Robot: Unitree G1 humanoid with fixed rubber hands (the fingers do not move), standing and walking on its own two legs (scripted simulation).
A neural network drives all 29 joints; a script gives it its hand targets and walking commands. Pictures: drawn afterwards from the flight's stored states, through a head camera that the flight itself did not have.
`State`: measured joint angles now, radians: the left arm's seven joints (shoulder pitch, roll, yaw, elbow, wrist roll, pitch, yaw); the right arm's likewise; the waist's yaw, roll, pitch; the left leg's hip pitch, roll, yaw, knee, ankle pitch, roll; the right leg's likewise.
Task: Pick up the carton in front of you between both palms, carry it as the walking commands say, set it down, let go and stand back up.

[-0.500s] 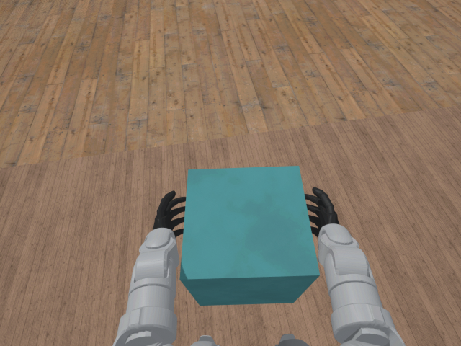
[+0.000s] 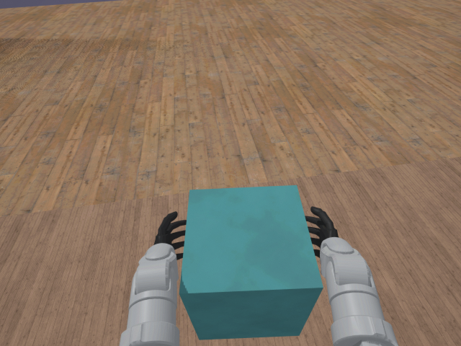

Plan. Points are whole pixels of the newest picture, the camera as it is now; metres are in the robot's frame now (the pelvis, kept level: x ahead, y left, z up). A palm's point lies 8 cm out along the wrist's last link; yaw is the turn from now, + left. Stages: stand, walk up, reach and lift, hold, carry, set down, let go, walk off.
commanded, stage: reach and lift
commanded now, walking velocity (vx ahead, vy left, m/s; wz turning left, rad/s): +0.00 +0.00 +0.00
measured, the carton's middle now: (246, 265) +0.30 +0.00 -0.04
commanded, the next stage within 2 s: hold in 0.80 s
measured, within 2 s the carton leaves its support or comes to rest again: neither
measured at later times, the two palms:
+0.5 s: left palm (164, 243) +0.31 +0.15 +0.04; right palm (328, 238) +0.31 -0.15 +0.04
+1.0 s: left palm (161, 242) +0.30 +0.15 +0.06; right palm (333, 237) +0.30 -0.15 +0.06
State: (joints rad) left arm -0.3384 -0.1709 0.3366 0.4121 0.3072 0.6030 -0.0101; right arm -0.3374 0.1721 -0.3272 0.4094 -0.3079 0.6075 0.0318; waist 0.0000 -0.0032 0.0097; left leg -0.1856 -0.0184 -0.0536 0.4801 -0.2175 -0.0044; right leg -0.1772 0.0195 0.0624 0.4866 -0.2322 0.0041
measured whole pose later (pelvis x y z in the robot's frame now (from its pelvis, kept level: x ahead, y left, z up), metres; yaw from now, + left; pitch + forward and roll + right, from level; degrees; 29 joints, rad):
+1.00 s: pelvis +0.01 +0.00 +0.01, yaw +0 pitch -8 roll +0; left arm -0.23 -0.15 0.20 0.19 0.26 0.75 0.00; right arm -0.23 0.14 -0.19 0.18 -0.25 0.75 0.02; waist 0.00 0.00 0.03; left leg -0.03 -0.02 -0.06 0.34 -0.18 0.00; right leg -0.02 0.01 0.06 0.35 -0.19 0.00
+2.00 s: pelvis +0.01 +0.00 +0.01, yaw +0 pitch -8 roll +0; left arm -0.24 -0.15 0.20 0.19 0.27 0.77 -0.01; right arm -0.24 0.15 -0.19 0.18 -0.26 0.77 0.02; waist 0.00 0.00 0.04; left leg -0.03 -0.02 -0.05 0.35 -0.18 0.00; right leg -0.02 0.02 0.07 0.36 -0.19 0.00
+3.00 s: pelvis +0.44 -0.05 -0.01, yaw +1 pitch +4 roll -1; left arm -0.19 -0.14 0.11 -0.27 0.11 1.18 0.09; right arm -0.17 0.13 -0.13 -0.32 -0.10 1.21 -0.09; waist 0.01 0.04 -0.06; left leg -0.29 0.09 0.06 1.08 -0.44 0.00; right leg -0.45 -0.04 -0.27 0.55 -0.19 -0.09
